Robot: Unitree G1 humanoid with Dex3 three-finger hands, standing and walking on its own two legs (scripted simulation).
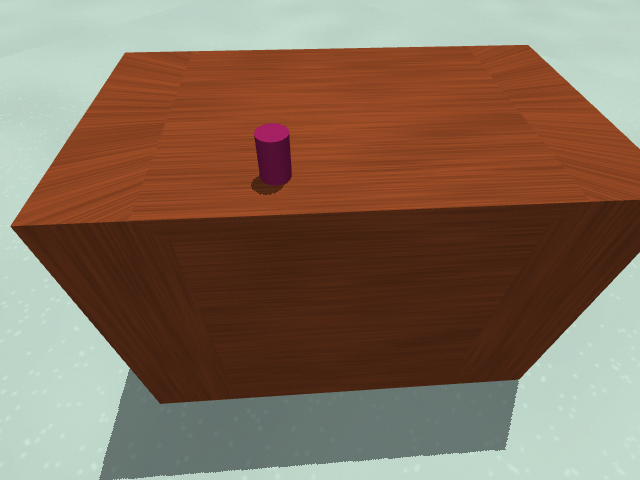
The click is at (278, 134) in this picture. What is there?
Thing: squat round
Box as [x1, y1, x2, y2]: [254, 123, 291, 185]
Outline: 269,123 259,126 254,131 254,137 260,178 264,182 274,185 286,182 291,176 288,130 286,127 280,124
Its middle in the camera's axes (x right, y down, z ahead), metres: -0.09 -0.16 +0.69
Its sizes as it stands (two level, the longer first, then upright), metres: 0.060 0.060 0.091
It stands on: a support 0.80 m high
